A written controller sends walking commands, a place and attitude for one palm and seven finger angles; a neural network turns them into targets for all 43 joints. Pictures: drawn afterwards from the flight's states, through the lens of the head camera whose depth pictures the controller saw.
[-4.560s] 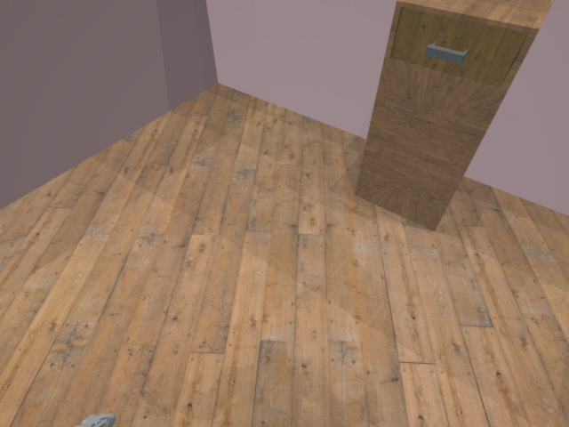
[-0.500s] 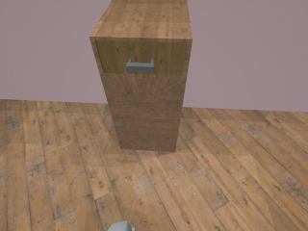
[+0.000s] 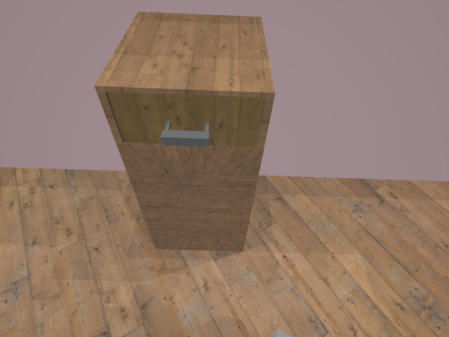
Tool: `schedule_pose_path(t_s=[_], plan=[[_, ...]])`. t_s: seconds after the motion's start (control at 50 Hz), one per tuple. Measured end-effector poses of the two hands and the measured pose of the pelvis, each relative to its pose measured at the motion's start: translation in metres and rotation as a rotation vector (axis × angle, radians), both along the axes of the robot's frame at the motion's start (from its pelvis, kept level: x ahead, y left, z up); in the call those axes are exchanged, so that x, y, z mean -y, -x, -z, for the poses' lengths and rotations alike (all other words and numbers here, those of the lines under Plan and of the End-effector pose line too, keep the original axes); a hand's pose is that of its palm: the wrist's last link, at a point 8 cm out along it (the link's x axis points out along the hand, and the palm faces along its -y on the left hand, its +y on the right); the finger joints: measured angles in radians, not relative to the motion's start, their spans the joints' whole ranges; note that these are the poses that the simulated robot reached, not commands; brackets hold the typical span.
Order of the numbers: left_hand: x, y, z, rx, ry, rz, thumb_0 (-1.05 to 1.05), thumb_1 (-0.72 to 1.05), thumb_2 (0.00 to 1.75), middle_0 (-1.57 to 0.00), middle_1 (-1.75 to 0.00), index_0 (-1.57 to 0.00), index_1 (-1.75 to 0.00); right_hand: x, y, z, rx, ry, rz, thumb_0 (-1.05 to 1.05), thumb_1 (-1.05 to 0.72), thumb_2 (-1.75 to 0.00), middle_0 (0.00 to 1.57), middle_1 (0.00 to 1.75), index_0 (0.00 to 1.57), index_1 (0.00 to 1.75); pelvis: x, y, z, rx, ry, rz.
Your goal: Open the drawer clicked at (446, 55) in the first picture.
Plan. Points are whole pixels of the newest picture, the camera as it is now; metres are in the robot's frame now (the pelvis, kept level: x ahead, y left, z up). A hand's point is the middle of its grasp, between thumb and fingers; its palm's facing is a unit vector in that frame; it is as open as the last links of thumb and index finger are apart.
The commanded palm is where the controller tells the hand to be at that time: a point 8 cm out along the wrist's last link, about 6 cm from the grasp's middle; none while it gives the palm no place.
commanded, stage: come to a stop and stand still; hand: left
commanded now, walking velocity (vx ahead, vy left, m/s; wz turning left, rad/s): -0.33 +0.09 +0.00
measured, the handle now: (186, 131) +0.57 +0.13 +0.01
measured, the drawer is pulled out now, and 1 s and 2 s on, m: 0.00 0.00 0.00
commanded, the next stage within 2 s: look again from close up in 1.42 s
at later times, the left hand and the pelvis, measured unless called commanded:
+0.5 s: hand out of the picture +0.08 +0.21 -0.20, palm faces +0.10 -0.98 -0.19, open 7.4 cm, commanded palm none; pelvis +0.02 +0.01 -0.02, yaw +3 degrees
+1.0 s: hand out of the picture +0.03 +0.17 -0.17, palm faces +0.02 -0.98 -0.21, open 7.3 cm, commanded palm none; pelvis +0.00 -0.01 +0.00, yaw +1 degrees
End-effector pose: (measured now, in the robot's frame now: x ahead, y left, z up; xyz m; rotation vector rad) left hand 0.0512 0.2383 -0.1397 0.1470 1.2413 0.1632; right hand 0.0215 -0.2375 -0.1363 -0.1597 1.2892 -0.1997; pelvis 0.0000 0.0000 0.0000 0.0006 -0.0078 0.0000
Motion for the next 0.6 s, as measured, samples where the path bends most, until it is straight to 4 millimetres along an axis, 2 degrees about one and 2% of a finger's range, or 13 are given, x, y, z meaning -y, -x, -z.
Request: schedule_pose_path(t_s=[0.06,0.1,0.16,0.22,0.32,0.42,0.48,0.6], plan=[[0.008,-0.043,-0.006,0.057,-0.031,0.033,0.01,0.93,0.90,-0.19,-0.29,-0.19,-0.30,0.009,0.004,0.010,-0.063,-0.025,0.023,-0.01,-0.93,-0.90,0.20,0.30,0.20,0.30,0.013,-0.019,0.004,0.009,-0.008,-0.002],[0.016,-0.064,-0.003,0.085,-0.052,0.049,0.01,0.93,0.90,-0.19,-0.29,-0.19,-0.30,0.014,0.004,0.021,-0.097,-0.047,0.040,0.00,-0.93,-0.90,0.20,0.30,0.20,0.30,0.024,-0.032,0.011,0.012,-0.029,0.001],[0.031,-0.082,-0.006,0.080,-0.052,0.065,0.01,0.92,0.90,-0.20,-0.29,-0.19,-0.30,0.019,0.000,0.028,-0.138,-0.070,0.058,0.00,-0.92,-0.90,0.20,0.30,0.20,0.30,0.030,-0.044,0.011,0.010,-0.011,-0.016],[0.042,-0.088,-0.007,0.083,-0.036,0.051,0.00,0.92,0.90,-0.20,-0.30,-0.19,-0.30,0.020,-0.008,0.026,-0.161,-0.068,0.044,0.00,-0.92,-0.90,0.20,0.30,0.20,0.30,0.031,-0.045,0.009,0.007,-0.016,-0.030],[0.039,-0.074,-0.002,0.067,-0.011,0.005,0.00,0.91,0.90,-0.20,-0.30,-0.20,-0.30,0.020,-0.035,0.021,-0.129,-0.039,-0.009,0.00,-0.92,-0.90,0.20,0.30,0.20,0.30,0.021,-0.036,0.008,0.004,-0.013,-0.049],[0.010,-0.048,0.014,0.034,0.002,-0.027,0.00,0.91,0.90,-0.20,-0.30,-0.20,-0.30,0.008,-0.060,0.011,-0.014,0.012,-0.052,0.00,-0.92,-0.90,0.20,0.30,0.20,0.30,0.001,-0.023,0.015,0.001,0.006,-0.055],[-0.011,-0.029,0.026,0.003,0.014,-0.052,0.00,0.91,0.90,-0.20,-0.30,-0.20,-0.30,-0.006,-0.062,0.006,0.040,0.038,-0.069,0.00,-0.92,-0.90,0.20,0.30,0.20,0.30,-0.012,-0.018,0.019,0.010,0.016,-0.048],[-0.031,0.015,0.017,-0.097,0.027,-0.075,0.01,0.91,0.90,-0.20,-0.30,-0.20,-0.30,-0.033,-0.055,-0.015,0.037,0.042,-0.077,0.00,-0.92,-0.90,0.20,0.30,0.20,0.30,-0.024,-0.019,0.000,0.001,0.027,-0.033]])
